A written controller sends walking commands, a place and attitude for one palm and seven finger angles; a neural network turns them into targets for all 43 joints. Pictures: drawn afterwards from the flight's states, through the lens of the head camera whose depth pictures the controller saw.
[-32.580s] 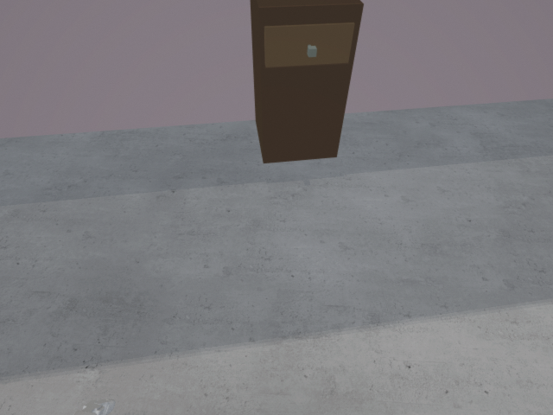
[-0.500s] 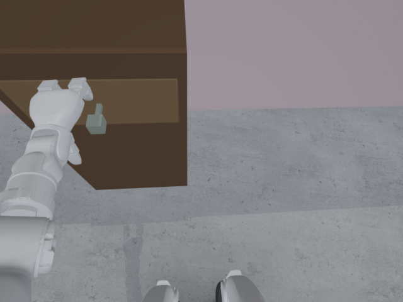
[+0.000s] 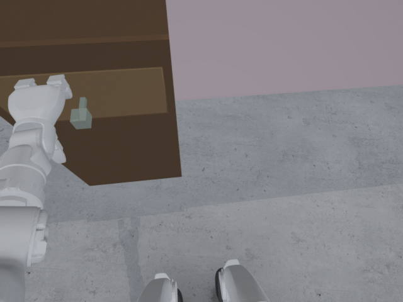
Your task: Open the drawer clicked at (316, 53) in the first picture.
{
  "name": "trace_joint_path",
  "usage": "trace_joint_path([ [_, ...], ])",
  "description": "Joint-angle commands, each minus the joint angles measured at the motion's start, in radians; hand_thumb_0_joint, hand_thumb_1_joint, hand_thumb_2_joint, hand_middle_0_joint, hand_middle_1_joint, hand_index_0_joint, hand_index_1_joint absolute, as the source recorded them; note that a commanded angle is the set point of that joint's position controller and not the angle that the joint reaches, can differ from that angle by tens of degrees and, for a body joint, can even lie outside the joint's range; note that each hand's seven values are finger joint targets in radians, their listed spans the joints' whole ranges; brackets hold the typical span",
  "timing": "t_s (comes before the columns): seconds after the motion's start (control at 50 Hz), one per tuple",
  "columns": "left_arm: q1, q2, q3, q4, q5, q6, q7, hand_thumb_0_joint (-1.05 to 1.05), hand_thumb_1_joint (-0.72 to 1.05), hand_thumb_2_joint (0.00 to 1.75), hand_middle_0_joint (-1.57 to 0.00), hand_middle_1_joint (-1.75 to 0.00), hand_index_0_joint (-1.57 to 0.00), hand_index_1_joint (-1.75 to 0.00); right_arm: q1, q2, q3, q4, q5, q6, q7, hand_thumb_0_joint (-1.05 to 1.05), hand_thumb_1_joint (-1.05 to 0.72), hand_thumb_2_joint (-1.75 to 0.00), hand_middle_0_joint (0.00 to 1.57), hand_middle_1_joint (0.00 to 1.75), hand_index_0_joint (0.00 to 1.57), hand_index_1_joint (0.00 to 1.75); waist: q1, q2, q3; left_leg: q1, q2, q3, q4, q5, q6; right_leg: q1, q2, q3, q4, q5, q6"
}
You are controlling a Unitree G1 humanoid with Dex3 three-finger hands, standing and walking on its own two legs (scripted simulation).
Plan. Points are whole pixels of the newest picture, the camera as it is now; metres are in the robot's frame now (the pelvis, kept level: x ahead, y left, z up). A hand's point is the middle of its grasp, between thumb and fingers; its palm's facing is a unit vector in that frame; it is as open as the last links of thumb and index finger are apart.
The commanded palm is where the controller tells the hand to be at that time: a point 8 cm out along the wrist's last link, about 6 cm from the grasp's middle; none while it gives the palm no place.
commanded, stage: re-aim the fingers above the handle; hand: left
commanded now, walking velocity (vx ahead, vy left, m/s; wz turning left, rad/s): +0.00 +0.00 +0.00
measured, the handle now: (82, 112) +0.54 +0.25 -0.06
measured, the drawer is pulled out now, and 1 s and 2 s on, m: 0.00 0.00 0.00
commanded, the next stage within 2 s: lower the fingers behind the handle in 1.28 s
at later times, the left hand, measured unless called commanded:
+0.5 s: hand (50, 122) +0.49 +0.29 -0.01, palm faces -0.24 -0.01 -0.97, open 13.9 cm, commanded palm +0.50 +0.26 +0.05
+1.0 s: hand (36, 115) +0.49 +0.30 +0.02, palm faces -0.18 +0.03 -0.98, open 13.7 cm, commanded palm +0.49 +0.27 +0.05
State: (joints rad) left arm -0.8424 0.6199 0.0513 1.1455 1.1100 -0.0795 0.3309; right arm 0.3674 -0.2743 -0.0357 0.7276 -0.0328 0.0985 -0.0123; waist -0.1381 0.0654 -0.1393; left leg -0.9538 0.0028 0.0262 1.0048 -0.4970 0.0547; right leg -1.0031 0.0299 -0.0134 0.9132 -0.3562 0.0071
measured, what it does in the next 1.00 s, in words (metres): stands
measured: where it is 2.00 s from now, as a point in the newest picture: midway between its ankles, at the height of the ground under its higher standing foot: outside the picture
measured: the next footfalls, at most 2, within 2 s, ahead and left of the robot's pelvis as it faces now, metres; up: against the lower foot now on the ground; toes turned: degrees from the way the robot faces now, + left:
none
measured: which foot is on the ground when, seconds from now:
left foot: down 0.00-1.00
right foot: down 0.00-1.00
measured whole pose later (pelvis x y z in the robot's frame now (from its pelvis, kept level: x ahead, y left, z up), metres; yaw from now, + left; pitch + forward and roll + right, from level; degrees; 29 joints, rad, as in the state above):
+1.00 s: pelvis -0.01 -0.01 +0.00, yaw +1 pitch +25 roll -3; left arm -0.96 0.70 0.02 1.22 1.09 -0.06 0.24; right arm 0.34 -0.26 0.00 0.70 -0.01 0.09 -0.04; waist -0.16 0.06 -0.12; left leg -0.97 0.00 0.00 1.00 -0.47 0.05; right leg -1.01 0.02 -0.03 0.90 -0.34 0.00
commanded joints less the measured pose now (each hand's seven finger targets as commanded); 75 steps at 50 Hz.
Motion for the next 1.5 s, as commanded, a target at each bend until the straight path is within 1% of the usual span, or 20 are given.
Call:
trace_joint_path([
  [0.0, -0.430, 0.243, 0.026, -0.306, -0.042, -0.079, -0.022, 0.00, -0.50, 0.30, -0.30, -1.20, -0.30, -1.20, 0.183, -0.177, -0.074, -0.035, 0.006, -0.031, -0.037, 0.00, -0.90, -0.90, 0.20, 0.30, 0.20, 0.30, -0.023, 0.032, -0.586, 0.369, 0.000, -0.069, -0.107, 0.528, -0.016, 0.351, 0.029, -0.007, -0.085, 0.334, -0.027],
  [0.12, -0.419, 0.220, 0.043, -0.308, -0.020, -0.158, 0.035, 0.00, -0.50, 0.30, -0.30, -1.20, -0.30, -1.20, 0.164, -0.164, -0.074, 0.007, -0.008, -0.045, -0.042, 0.00, -0.90, -0.90, 0.20, 0.30, 0.20, 0.30, -0.019, 0.095, -0.439, 0.372, 0.007, -0.090, -0.088, 0.566, -0.037, 0.183, 0.033, -0.029, -0.068, 0.251, -0.038],
  [0.18, -0.376, 0.276, 0.087, -0.209, 0.002, -0.098, 0.097, 0.00, -0.50, 0.30, -0.30, -1.20, -0.30, -1.20, 0.147, -0.175, -0.059, -0.001, -0.013, -0.034, -0.021, 0.00, -0.90, -0.90, 0.20, 0.30, 0.20, 0.30, 0.011, 0.101, -0.386, 0.283, -0.007, -0.080, -0.097, 0.492, -0.037, 0.176, 0.033, -0.036, -0.051, 0.213, -0.048],
  [0.24, -0.431, 0.357, 0.090, -0.106, 0.031, -0.003, 0.124, 0.00, -0.50, 0.30, -0.30, -1.20, -0.30, -1.20, 0.135, -0.189, -0.039, -0.023, -0.009, -0.023, -0.014, 0.00, -0.90, -0.90, 0.20, 0.30, 0.20, 0.30, 0.003, 0.073, -0.365, 0.190, -0.024, -0.061, -0.097, 0.414, -0.025, 0.217, 0.031, -0.031, -0.046, 0.212, -0.044],
  [0.34, -0.460, 0.317, 0.013, -0.091, 0.004, 0.046, 0.016, 0.00, -0.50, 0.30, -0.30, -1.20, -0.30, -1.20, 0.170, -0.192, -0.041, -0.060, 0.008, -0.021, -0.027, 0.00, -0.90, -0.90, 0.20, 0.30, 0.20, 0.30, -0.035, 0.038, -0.518, 0.249, -0.023, -0.048, -0.096, 0.440, -0.012, 0.341, 0.029, -0.012, -0.066, 0.312, -0.028],
  [0.4, -0.527, 0.243, -0.045, -0.198, -0.032, -0.036, -0.087, 0.00, -0.50, 0.30, -0.30, -1.20, -0.30, -1.20, 0.195, -0.178, -0.057, -0.051, 0.010, -0.040, -0.047, 0.00, -0.90, -0.90, 0.20, 0.30, 0.20, 0.30, -0.080, 0.032, -0.588, 0.328, -0.009, -0.069, -0.072, 0.487, -0.008, 0.328, 0.026, -0.007, -0.072, 0.336, -0.019],
  [0.46, -0.545, 0.225, -0.042, -0.296, -0.053, -0.131, -0.129, 0.00, -0.50, 0.30, -0.30, -1.20, -0.30, -1.20, 0.197, -0.169, -0.063, -0.030, 0.005, -0.057, -0.066, 0.00, -0.90, -0.90, 0.20, 0.30, 0.20, 0.30, -0.075, 0.083, -0.591, 0.371, -0.005, -0.085, -0.053, 0.526, -0.013, 0.260, 0.026, -0.006, -0.063, 0.316, -0.021],
  [0.54, -0.517, 0.329, 0.081, -0.336, -0.035, -0.208, -0.063, 0.00, -0.50, 0.30, -0.30, -1.20, -0.30, -1.20, 0.195, -0.170, -0.061, -0.004, -0.008, -0.058, -0.064, 0.00, -0.90, -0.90, 0.20, 0.30, 0.20, 0.30, -0.030, 0.161, -0.544, 0.387, 0.003, -0.106, -0.022, 0.629, -0.041, 0.135, 0.034, -0.022, -0.019, 0.273, -0.038],
  [0.62, -0.444, 0.406, 0.148, -0.195, 0.002, -0.127, 0.059, 0.00, -0.50, 0.30, -0.30, -1.20, -0.30, -1.20, 0.167, -0.178, -0.034, -0.018, -0.023, -0.029, -0.033, 0.00, -0.90, -0.90, 0.20, 0.30, 0.20, 0.30, 0.006, 0.143, -0.447, 0.230, -0.008, -0.088, -0.016, 0.599, -0.039, 0.142, 0.034, -0.039, 0.025, 0.277, -0.043],
  [0.74, -0.500, 0.496, 0.184, -0.248, 0.009, -0.009, 0.127, 0.00, -0.50, 0.30, -0.30, -1.20, -0.30, -1.20, 0.170, -0.200, -0.036, -0.044, -0.016, -0.002, -0.011, 0.00, -0.90, -0.90, 0.20, 0.30, 0.20, 0.30, 0.020, 0.111, -0.626, 0.262, -0.020, -0.068, -0.036, 0.591, -0.029, 0.315, 0.031, -0.027, 0.013, 0.368, -0.032],
  [0.8, -0.500, 0.475, 0.151, -0.208, -0.008, 0.034, 0.091, 0.00, -0.50, 0.30, -0.30, -1.20, -0.30, -1.20, 0.161, -0.199, -0.031, -0.048, -0.004, 0.009, -0.012, 0.00, -0.90, -0.90, 0.20, 0.30, 0.20, 0.30, 0.007, 0.080, -0.630, 0.253, -0.024, -0.059, -0.066, 0.513, -0.021, 0.374, 0.029, -0.017, -0.020, 0.351, -0.027],
  [0.88, -0.485, 0.425, 0.070, -0.113, -0.023, 0.048, -0.007, 0.00, -0.50, 0.30, -0.30, -1.20, -0.30, -1.20, 0.168, -0.201, -0.025, -0.052, 0.018, 0.000, -0.036, 0.00, -0.90, -0.90, 0.20, 0.30, 0.20, 0.30, -0.029, -0.008, -0.488, 0.187, -0.027, -0.053, -0.124, 0.337, -0.003, 0.398, 0.024, -0.005, -0.092, 0.255, -0.016],
  [0.96, -0.500, 0.218, -0.091, -0.103, -0.025, -0.042, -0.120, 0.00, -0.50, 0.30, -0.30, -1.20, -0.30, -1.20, 0.186, -0.178, -0.038, -0.039, 0.024, -0.037, -0.062, 0.00, -0.90, -0.90, 0.20, 0.30, 0.20, 0.30, -0.092, 0.004, -0.394, 0.230, -0.014, -0.067, -0.115, 0.305, -0.001, 0.269, 0.026, -0.013, -0.117, 0.188, -0.021],
  [1.06, -0.514, 0.162, -0.089, -0.185, -0.055, -0.174, -0.158, 0.00, -0.50, 0.30, -0.30, -1.20, -0.30, -1.20, 0.193, -0.163, -0.048, -0.032, 0.011, -0.055, -0.065, 0.00, -0.90, -0.90, 0.20, 0.30, 0.20, 0.30, -0.083, 0.084, -0.397, 0.283, -0.009, -0.091, -0.067, 0.369, -0.013, 0.132, 0.029, -0.026, -0.069, 0.156, -0.038],
  [1.12, -0.537, 0.310, 0.044, -0.218, -0.031, -0.215, -0.091, 0.00, -0.50, 0.30, -0.30, -1.20, -0.30, -1.20, 0.185, -0.171, -0.043, -0.034, -0.003, -0.052, -0.060, 0.00, -0.90, -0.90, 0.20, 0.30, 0.20, 0.30, -0.051, 0.124, -0.426, 0.243, -0.007, -0.098, -0.029, 0.415, -0.022, 0.086, 0.031, -0.028, -0.014, 0.160, -0.046],
  [1.22, -0.475, 0.525, 0.218, -0.261, 0.025, -0.137, 0.089, 0.00, -0.50, 0.30, -0.30, -1.20, -0.30, -1.20, 0.150, -0.190, -0.029, -0.061, -0.026, -0.028, -0.025, 0.00, -0.90, -0.90, 0.20, 0.30, 0.20, 0.30, 0.045, 0.199, -0.556, 0.194, -0.019, -0.083, 0.009, 0.538, -0.040, 0.158, 0.030, -0.033, 0.069, 0.253, -0.049],
  [1.3, -0.544, 0.513, 0.197, -0.270, 0.032, -0.014, 0.164, 0.00, -0.50, 0.30, -0.30, -1.20, -0.30, -1.20, 0.146, -0.205, -0.032, -0.063, -0.016, -0.011, -0.008, 0.00, -0.90, -0.90, 0.20, 0.30, 0.20, 0.30, 0.016, 0.135, -0.635, 0.236, -0.015, -0.081, -0.004, 0.547, -0.039, 0.224, 0.030, -0.040, 0.056, 0.287, -0.037],
  [1.36, -0.585, 0.473, 0.138, -0.249, 0.002, 0.051, 0.116, 0.00, -0.50, 0.30, -0.30, -1.20, -0.30, -1.20, 0.170, -0.213, -0.039, -0.053, 0.001, -0.011, -0.010, 0.00, -0.90, -0.90, 0.20, 0.30, 0.20, 0.30, -0.013, 0.126, -0.677, 0.316, -0.012, -0.089, -0.046, 0.501, -0.035, 0.268, 0.031, -0.037, -0.002, 0.271, -0.026],
  [1.42, -0.575, 0.348, 0.018, -0.145, -0.029, 0.074, 0.007, 0.00, -0.50, 0.30, -0.30, -1.20, -0.30, -1.20, 0.205, -0.203, -0.042, -0.030, 0.015, -0.019, -0.029, 0.00, -0.90, -0.90, 0.20, 0.30, 0.20, 0.30, -0.077, 0.049, -0.600, 0.324, -0.007, -0.090, -0.073, 0.456, -0.018, 0.279, 0.031, -0.032, -0.059, 0.267, -0.016],
  [1.48, -0.527, 0.258, -0.071, -0.096, -0.034, 0.029, -0.119, 0.00, -0.50, 0.30, -0.30, -1.20, -0.30, -1.20, 0.212, -0.188, -0.038, -0.016, 0.022, -0.032, -0.054, 0.00, -0.90, -0.90, 0.20, 0.30, 0.20, 0.30, -0.098, -0.001, -0.471, 0.275, -0.010, -0.090, -0.091, 0.353, -0.006, 0.251, 0.031, -0.027, -0.099, 0.203, -0.016],
])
